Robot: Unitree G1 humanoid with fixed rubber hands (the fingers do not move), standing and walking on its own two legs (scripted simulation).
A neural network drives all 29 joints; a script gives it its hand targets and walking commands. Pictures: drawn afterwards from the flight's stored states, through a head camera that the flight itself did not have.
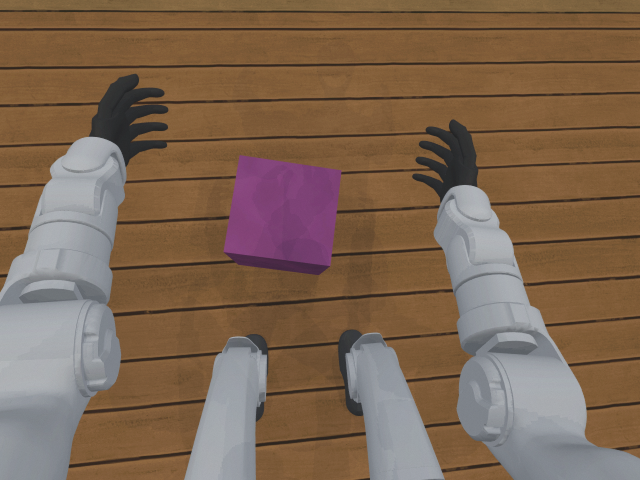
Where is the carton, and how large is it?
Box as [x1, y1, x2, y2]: [224, 155, 341, 274]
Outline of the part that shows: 239,155 224,252 238,264 319,274 330,264 341,170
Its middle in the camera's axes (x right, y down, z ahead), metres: -0.08 -0.04 +0.89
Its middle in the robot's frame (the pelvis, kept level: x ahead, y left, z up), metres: +0.50 +0.03 -0.52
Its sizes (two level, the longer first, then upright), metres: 0.210 0.200 0.250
